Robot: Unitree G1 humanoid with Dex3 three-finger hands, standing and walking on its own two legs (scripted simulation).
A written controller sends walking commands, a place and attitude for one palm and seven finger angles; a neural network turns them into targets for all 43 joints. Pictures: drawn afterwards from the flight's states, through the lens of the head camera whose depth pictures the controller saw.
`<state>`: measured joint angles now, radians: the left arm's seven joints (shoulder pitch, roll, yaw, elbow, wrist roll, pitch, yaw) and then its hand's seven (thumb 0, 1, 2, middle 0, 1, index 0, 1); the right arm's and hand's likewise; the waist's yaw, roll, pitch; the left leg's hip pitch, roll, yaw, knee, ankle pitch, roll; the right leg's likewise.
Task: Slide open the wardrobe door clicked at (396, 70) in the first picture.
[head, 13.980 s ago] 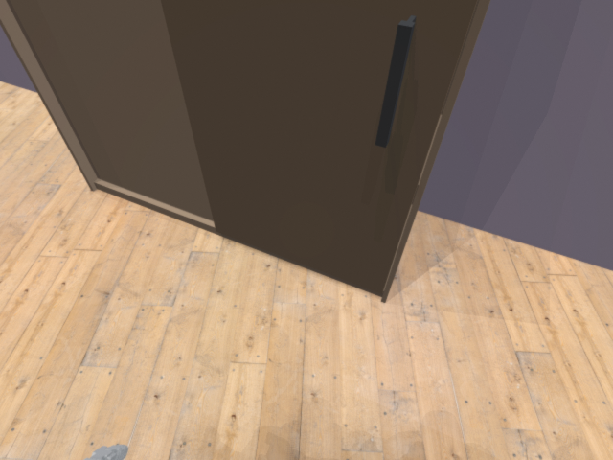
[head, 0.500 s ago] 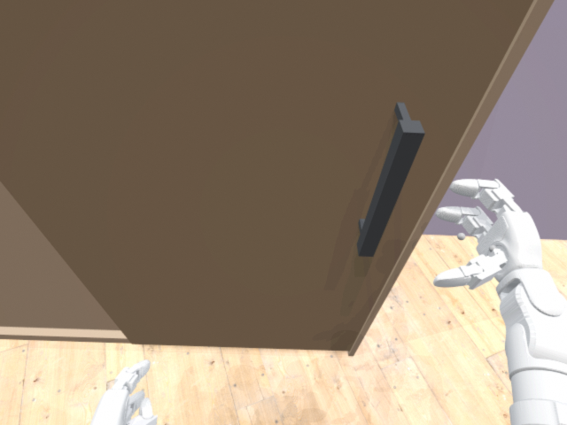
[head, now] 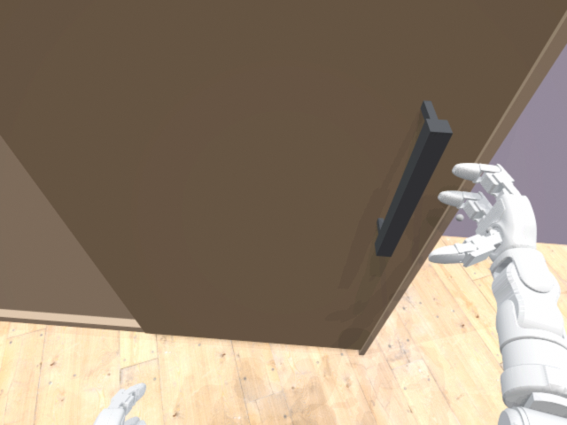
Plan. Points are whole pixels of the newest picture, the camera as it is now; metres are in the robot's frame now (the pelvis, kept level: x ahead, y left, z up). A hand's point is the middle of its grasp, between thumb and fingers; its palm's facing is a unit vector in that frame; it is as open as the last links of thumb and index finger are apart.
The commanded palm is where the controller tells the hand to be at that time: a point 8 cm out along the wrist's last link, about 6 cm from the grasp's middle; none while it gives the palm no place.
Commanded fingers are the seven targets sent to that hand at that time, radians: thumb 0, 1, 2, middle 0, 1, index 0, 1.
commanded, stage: move the hooked fingers beside the handle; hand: right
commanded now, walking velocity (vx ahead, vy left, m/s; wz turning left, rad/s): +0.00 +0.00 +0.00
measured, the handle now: (402, 188) +0.45 -0.13 +0.11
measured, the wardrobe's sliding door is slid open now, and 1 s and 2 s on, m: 0.00 0.00 0.00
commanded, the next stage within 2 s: feel for the door with the fingertips in 0.68 s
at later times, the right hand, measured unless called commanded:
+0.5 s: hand (463, 223) +0.38 -0.20 +0.12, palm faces +0.01 +1.00 +0.00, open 14.0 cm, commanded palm +0.35 -0.25 +0.12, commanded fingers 0.00 0.50 -0.30 0.30 1.20 0.30 1.20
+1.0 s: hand (455, 227) +0.38 -0.19 +0.11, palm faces -0.02 +1.00 +0.02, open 14.0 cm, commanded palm +0.35 -0.23 +0.12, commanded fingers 0.00 0.50 -0.30 0.30 1.20 0.30 1.20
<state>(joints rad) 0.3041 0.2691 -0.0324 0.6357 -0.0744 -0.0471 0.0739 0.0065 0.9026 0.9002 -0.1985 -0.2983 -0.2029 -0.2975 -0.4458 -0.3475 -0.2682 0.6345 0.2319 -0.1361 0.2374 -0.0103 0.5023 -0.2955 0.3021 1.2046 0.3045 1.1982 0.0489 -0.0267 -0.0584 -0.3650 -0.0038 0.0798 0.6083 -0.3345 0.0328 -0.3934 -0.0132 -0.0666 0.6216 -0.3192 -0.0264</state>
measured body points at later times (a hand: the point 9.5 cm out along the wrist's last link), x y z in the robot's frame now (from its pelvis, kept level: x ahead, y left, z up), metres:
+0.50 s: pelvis +0.00 +0.00 +0.00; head +0.02 +0.01 +0.45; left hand +0.12 +0.25 -0.10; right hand +0.37 -0.25 +0.12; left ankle -0.02 +0.10 -0.73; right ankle +0.00 -0.10 -0.73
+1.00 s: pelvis +0.00 -0.01 +0.00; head +0.01 -0.01 +0.45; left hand +0.12 +0.24 -0.10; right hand +0.37 -0.24 +0.11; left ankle -0.02 +0.10 -0.73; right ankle +0.00 -0.10 -0.73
